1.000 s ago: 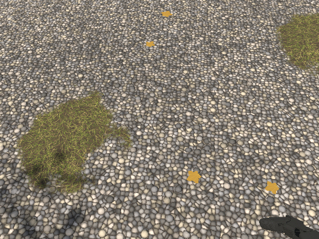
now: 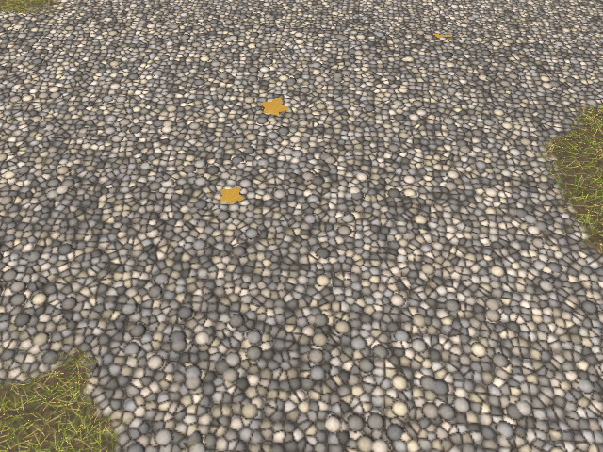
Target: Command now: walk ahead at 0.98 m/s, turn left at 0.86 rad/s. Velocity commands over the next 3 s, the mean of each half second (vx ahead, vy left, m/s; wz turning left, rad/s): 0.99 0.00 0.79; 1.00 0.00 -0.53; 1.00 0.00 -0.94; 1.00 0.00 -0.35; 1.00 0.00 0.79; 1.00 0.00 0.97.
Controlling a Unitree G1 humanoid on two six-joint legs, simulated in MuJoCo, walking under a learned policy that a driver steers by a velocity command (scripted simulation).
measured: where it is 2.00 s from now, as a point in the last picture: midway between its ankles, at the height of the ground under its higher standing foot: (313, 81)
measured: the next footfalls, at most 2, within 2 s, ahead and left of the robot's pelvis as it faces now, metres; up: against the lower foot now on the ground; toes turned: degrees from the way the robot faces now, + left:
left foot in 0.14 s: +0.32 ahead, +0.07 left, +0.00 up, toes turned +13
right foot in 0.58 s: +0.79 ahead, +0.08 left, +0.00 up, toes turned +21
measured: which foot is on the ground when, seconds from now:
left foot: up 0.00-0.12, down 0.14-0.60, up 0.62-0.98, down 1.00-1.00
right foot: down 0.00-0.14, up 0.16-0.56, down 0.58-1.00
